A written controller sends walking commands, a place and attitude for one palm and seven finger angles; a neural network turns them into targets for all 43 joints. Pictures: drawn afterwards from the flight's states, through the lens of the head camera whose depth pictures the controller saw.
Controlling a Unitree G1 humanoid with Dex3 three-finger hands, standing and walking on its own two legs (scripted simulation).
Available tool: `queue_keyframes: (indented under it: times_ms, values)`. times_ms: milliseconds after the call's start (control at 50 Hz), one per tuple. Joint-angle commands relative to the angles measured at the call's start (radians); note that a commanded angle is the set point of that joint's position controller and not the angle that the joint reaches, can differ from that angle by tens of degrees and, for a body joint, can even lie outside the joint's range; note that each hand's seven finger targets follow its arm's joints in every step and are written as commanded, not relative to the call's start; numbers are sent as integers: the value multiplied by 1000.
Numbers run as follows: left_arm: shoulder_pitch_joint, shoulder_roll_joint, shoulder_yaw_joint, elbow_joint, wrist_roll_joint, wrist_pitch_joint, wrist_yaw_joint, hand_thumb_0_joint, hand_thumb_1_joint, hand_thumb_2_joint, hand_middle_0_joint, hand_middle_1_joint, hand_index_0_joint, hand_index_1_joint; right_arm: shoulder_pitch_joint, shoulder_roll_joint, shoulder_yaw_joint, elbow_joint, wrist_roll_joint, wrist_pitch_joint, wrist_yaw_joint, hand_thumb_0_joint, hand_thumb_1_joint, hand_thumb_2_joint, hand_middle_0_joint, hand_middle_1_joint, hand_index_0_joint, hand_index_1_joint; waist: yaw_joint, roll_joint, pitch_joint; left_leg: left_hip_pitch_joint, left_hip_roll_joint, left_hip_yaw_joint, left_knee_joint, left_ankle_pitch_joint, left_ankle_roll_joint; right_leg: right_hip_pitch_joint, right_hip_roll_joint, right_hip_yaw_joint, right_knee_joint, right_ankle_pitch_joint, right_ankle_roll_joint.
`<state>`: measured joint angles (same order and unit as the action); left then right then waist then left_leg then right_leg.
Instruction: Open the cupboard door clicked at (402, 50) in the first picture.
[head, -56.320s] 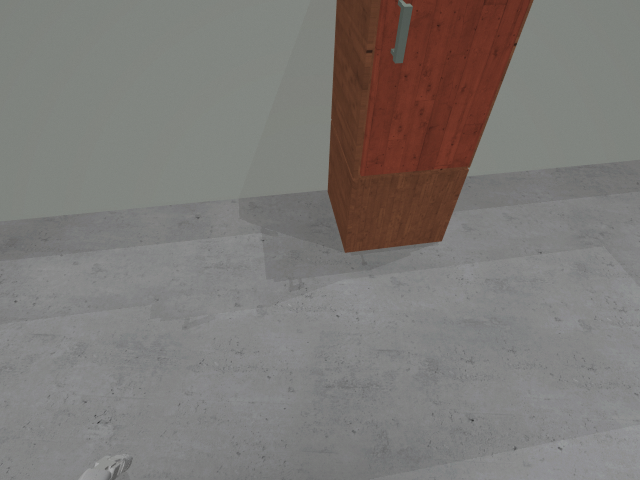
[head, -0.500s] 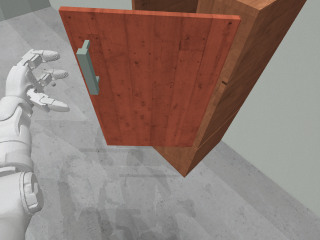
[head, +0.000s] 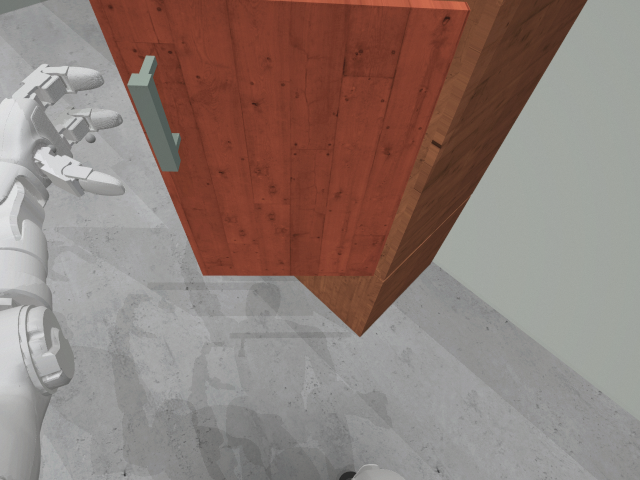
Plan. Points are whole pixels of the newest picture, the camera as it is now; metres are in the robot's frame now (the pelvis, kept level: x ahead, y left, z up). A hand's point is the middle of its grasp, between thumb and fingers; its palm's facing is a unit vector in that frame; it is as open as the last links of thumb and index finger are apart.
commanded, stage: slide the fingers in behind the handle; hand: left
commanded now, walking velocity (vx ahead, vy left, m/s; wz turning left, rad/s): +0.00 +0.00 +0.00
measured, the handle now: (160, 116) +0.53 +0.17 +0.14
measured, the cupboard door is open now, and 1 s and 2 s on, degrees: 46 46 46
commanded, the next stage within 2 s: close the thumb around the handle in 1.58 s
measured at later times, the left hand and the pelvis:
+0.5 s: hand (117, 148) +0.47 +0.21 +0.14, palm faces -0.01 -1.00 -0.01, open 14.0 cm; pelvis +0.01 +0.00 +0.00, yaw +0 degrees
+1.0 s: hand (147, 145) +0.47 +0.18 +0.14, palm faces -0.04 -1.00 +0.02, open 14.0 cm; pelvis +0.00 +0.00 +0.00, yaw +0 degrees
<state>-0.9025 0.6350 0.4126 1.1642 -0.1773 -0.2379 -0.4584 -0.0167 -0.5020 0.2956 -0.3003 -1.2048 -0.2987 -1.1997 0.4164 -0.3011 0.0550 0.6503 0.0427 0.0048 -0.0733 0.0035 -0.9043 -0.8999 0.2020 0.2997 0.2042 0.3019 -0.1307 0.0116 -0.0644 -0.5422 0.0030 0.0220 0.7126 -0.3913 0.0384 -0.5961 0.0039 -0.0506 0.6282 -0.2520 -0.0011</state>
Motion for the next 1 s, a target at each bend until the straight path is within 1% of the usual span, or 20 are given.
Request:
queue_keyframes:
  times_ms: [0, 60, 140, 220, 240, 320, 340, 380, 420, 480, 540, 620, 660, 720, 760, 820, 860, 880, 960, 980]
  values:
    - [-393, 252, 14, -178, -8, -28, 2, 0, -500, 300, -300, -1200, -300, -1200, 98, -172, -66, -91, 2, -24, -10, 0, -900, -900, 200, 300, 200, 300, 3, 100, -333, 136, 10, -51, -97, 358, -16, 202, 11, 19, -31, 250, -23]
    - [-419, 242, 13, -236, -14, -38, 22, 0, -500, 300, -300, -1200, -300, -1200, 104, -171, -73, -99, -2, -23, -7, 0, -900, -900, 200, 300, 200, 300, 2, 92, -346, 148, 12, -51, -95, 371, -13, 211, 14, 18, -29, 255, -26]
    - [-397, 226, 35, -380, -25, -73, 47, 0, -500, 300, -300, -1200, -300, -1200, 106, -161, -84, -105, -7, -29, 5, 0, -900, -900, 200, 300, 200, 300, 25, 154, -488, 274, 23, -61, -80, 522, -32, 237, 20, 20, -18, 323, -25]
    - [-314, 197, 44, -363, -33, -46, 74, 0, -500, 300, -300, -1200, -300, -1200, 98, -155, -86, -105, -2, -23, 15, 0, -900, -900, 200, 300, 200, 300, 35, 82, -412, 228, 26, -55, -93, 539, -27, 257, 23, 14, -26, 346, -22]
    - [-295, 167, 22, -355, -29, -31, 78, 0, -500, 300, -300, -1200, -300, -1200, 88, -152, -85, -111, 0, -23, 17, 0, -900, -900, 200, 300, 200, 300, 33, 98, -384, 214, 23, -45, -98, 511, -23, 247, 21, 15, -30, 336, -21]
    - [-296, 221, 49, -328, 1, -5, 108, 0, -500, 300, -300, -1200, -300, -1200, 80, -153, -79, -123, 3, -20, 14, 0, -900, -900, 200, 300, 200, 300, 36, 47, -321, 138, 13, -34, -115, 408, -10, 280, 16, 19, -34, 319, -23]
    - [-310, 193, 23, -331, 3, -6, 112, 0, -500, 300, -300, -1200, -300, -1200, 74, -149, -76, -126, 4, -21, 14, 0, -900, -900, 200, 300, 200, 300, 29, 53, -316, 138, 12, -32, -120, 388, -9, 276, 15, 20, -37, 308, -23]
    - [-352, 168, 7, -381, 0, -29, 116, 0, -500, 300, -300, -1200, -300, -1200, 69, -143, -77, -126, 2, -28, 13, 0, -900, -900, 200, 300, 200, 300, 25, 101, -353, 193, 13, -34, -107, 426, -12, 267, 17, 25, -32, 322, -25]
    - [-373, 127, -20, -398, -10, -46, 114, 0, -500, 300, -300, -1200, -300, -1200, 65, -140, -76, -122, 2, -35, 12, 0, -900, -900, 200, 300, 200, 300, 16, 101, -374, 228, 16, -39, -101, 440, -16, 255, 19, 25, -34, 321, -25]
    - [-400, 134, -14, -395, -25, -57, 106, 0, -500, 300, -300, -1200, -300, -1200, 65, -145, -77, -109, 3, -37, 8, 0, -900, -900, 200, 300, 200, 300, 6, 66, -394, 233, 17, -44, -98, 443, -14, 269, 19, 24, -31, 335, -23]
    - [-387, 78, -53, -320, -24, -33, 98, 0, -500, 300, -300, -1200, -300, -1200, 55, -142, -72, -100, 4, -41, 7, 0, -900, -900, 200, 300, 200, 300, 2, 67, -332, 196, 10, -39, -102, 399, -13, 248, 14, 21, -37, 314, -23]
    - [-385, 111, -28, -288, -11, -20, 113, 0, -500, 300, -300, -1200, -300, -1200, 52, -143, -69, -103, 2, -39, 6, 0, -900, -900, 200, 300, 200, 300, 13, 48, -323, 157, 3, -37, -107, 359, -11, 261, 9, 23, -35, 298, -25]
    - [-389, 76, -58, -324, -14, -33, 119, 0, -500, 300, -300, -1200, -300, -1200, 50, -139, -71, -110, 2, -41, 10, 0, -900, -900, 200, 300, 200, 300, 12, 61, -351, 181, 5, -36, -102, 382, -10, 265, 9, 21, -29, 307, -26]
    - [-406, 120, -17, -337, -11, -53, 131, 0, -500, 300, -300, -1200, -300, -1200, 53, -141, -71, -107, -2, -42, 11, 0, -900, -900, 200, 300, 200, 300, 20, 51, -378, 176, 4, -41, -99, 391, -14, 285, 12, 26, -22, 319, -25]
    - [-439, 92, -44, -359, -15, -66, 134, 0, -500, 300, -300, -1200, -300, -1200, 52, -140, -73, -106, 0, -44, 9, 0, -900, -900, 200, 300, 200, 300, 8, 60, -377, 196, 8, -43, -98, 390, -13, 269, 11, 22, -23, 305, -25]
    - [-418, 73, -47, -363, -8, -68, 147, 0, -500, 300, -300, -1200, -300, -1200, 45, -136, -74, -104, -1, -52, 12, 0, -900, -900, 200, 300, 200, 300, 21, 108, -394, 228, 8, -48, -99, 395, -20, 245, 15, 22, -25, 285, -27]
    - [-411, 59, -55, -334, -14, -62, 152, 0, -500, 300, -300, -1200, -300, -1200, 57, -139, -75, -93, -2, -51, 12, 0, -900, -900, 200, 300, 200, 300, 11, 57, -371, 209, 10, -48, -102, 386, -17, 247, 16, 16, -28, 280, -27]
    - [-411, 82, -35, -343, -12, -61, 156, 0, -500, 300, -300, -1200, -300, -1200, 53, -141, -75, -95, -1, -52, 12, 0, -900, -900, 200, 300, 200, 300, 18, 51, -370, 194, 10, -47, -106, 380, -16, 260, 16, 19, -28, 286, -25]
    - [-397, 49, -52, -321, -6, -46, 173, 0, -500, 300, -300, -1200, -300, -1200, 62, -139, -76, -94, -3, -54, 15, 0, -900, -900, 200, 300, 200, 300, 17, 34, -352, 177, 7, -39, -112, 375, -14, 268, 14, 15, -30, 290, -26]
    - [-380, 76, -24, -335, -2, -48, 177, 0, -500, 300, -300, -1200, -300, -1200, 60, -139, -77, -98, -5, -56, 17, 0, -900, -900, 200, 300, 200, 300, 36, 54, -370, 179, 7, -39, -112, 390, -17, 276, 15, 19, -23, 300, -27]
